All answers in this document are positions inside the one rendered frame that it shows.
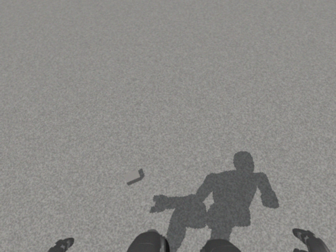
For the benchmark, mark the left robot hand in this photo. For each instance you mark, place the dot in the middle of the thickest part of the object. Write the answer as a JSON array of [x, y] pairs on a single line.
[[62, 245]]

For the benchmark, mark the right robot hand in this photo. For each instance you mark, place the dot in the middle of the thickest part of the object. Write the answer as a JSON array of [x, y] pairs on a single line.
[[308, 238]]

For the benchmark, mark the small box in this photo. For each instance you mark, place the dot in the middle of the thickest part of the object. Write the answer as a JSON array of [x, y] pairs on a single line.
[[132, 177]]

